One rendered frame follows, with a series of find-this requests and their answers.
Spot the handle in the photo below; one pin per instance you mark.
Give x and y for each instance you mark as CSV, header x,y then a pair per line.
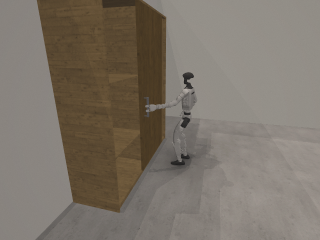
x,y
164,87
147,103

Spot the robot left upper arm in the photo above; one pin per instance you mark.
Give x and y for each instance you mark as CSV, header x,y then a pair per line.
x,y
183,94

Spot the right robot thigh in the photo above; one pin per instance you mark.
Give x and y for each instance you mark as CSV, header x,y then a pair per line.
x,y
182,136

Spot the robot left forearm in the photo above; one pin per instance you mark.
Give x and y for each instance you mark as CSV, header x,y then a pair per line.
x,y
166,105

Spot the robot left hand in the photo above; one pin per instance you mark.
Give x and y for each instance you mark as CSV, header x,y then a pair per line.
x,y
152,108

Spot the robot head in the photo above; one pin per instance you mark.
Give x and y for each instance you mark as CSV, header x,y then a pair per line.
x,y
188,76

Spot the robot right upper arm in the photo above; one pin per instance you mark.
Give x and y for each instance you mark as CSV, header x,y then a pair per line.
x,y
195,97

